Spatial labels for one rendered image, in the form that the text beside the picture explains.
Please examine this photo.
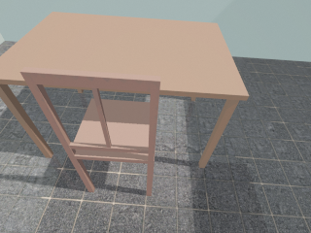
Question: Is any table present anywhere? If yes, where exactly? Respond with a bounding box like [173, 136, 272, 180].
[0, 12, 249, 168]

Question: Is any chair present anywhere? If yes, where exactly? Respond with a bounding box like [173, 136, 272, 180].
[20, 67, 161, 196]

